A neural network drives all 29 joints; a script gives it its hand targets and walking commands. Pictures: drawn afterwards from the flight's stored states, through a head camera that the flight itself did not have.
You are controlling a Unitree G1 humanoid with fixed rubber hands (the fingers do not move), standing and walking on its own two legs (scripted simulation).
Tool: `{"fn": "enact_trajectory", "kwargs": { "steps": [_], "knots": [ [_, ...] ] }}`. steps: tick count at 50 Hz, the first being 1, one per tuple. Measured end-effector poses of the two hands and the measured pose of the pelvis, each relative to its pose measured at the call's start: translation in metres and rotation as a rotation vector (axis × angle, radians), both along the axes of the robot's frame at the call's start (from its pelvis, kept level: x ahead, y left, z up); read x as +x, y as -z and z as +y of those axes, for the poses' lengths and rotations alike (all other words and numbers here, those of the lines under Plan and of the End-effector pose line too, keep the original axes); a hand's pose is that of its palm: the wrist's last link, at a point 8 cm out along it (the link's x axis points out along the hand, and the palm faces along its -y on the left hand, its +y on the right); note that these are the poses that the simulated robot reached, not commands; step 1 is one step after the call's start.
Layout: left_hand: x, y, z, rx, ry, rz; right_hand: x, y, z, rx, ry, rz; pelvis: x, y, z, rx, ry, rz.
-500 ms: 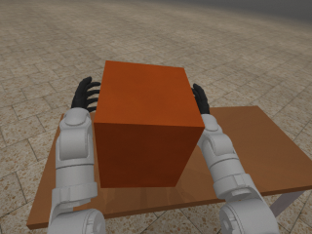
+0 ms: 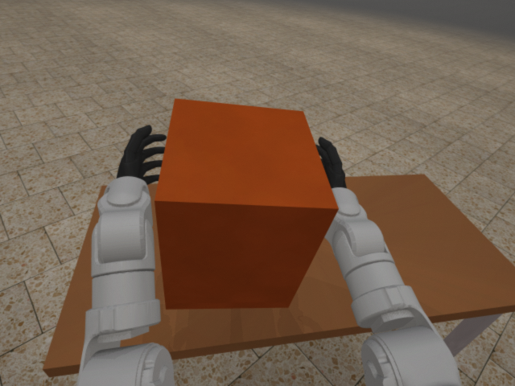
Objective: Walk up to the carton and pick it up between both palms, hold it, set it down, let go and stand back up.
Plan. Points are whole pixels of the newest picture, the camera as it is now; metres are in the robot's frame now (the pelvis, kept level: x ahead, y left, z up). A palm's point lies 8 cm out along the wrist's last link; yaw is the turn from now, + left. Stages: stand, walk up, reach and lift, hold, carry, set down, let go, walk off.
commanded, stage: set down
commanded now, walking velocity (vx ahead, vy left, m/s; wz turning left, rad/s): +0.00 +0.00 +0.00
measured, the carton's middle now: (235, 209) +0.36 +0.01 +0.14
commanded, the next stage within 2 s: none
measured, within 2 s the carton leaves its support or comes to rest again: neither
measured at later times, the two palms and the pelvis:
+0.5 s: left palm (138, 187) +0.38 +0.15 +0.17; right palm (324, 205) +0.36 -0.14 +0.14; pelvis +0.01 +0.00 +0.00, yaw +0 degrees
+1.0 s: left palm (149, 195) +0.40 +0.14 +0.14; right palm (325, 213) +0.36 -0.15 +0.12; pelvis +0.02 +0.01 +0.00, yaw +0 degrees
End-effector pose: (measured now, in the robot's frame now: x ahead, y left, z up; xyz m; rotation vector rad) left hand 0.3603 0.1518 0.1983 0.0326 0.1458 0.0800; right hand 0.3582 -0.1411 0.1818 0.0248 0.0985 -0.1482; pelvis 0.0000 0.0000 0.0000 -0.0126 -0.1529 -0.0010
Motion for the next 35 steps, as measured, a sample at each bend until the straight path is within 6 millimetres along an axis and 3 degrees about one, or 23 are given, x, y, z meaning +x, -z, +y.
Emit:
{"fn": "enact_trajectory", "kwargs": {
  "steps": [15, 26, 35],
  "knots": [
    [0.012, -0.015, -0.002, 0.005, 0.043, -0.101, 0.005, -0.011, -0.002, -0.021, 0.034, -0.110, 0.005, 0.000, 0.001, 0.006, -0.005, -0.012],
    [0.018, 0.032, 0.000, 0.024, 0.082, -0.054, 0.002, 0.042, 0.001, -0.030, 0.059, -0.078, 0.013, 0.000, 0.005, 0.003, -0.010, -0.010],
    [0.029, 0.043, -0.008, 0.018, 0.102, -0.060, 0.005, 0.042, -0.007, -0.050, 0.087, -0.090, 0.016, -0.001, 0.005, 0.000, -0.008, 0.018]
  ]
}}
